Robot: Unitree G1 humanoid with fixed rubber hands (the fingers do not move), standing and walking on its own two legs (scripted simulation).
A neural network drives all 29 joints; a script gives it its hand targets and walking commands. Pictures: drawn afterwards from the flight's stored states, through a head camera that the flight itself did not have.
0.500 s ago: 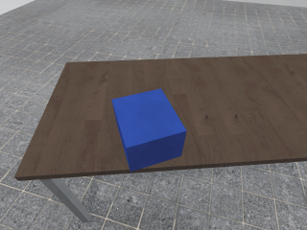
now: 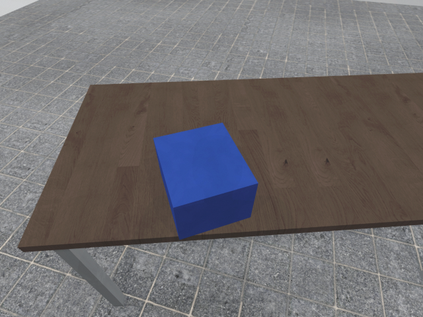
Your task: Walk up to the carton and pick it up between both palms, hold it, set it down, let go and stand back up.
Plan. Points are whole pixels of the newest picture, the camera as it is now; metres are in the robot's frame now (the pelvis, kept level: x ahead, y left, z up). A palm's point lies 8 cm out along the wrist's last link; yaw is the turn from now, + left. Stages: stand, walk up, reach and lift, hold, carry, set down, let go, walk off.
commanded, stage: walk up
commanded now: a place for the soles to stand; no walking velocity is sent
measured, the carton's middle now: (202, 177) +0.46 +0.05 -0.03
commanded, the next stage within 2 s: reach and lift in 0.10 s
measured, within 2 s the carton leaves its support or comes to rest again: neither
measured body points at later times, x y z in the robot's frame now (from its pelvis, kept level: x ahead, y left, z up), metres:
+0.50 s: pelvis -0.01 -0.01 -0.01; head +0.01 +0.02 +0.44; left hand +0.19 +0.25 -0.11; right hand +0.16 -0.29 -0.09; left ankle +0.07 +0.12 -0.74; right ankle -0.06 -0.14 -0.74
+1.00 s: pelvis +0.00 -0.02 +0.00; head +0.01 -0.01 +0.45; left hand +0.17 +0.23 -0.08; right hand +0.17 -0.26 -0.07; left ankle +0.07 +0.12 -0.74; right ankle -0.06 -0.14 -0.74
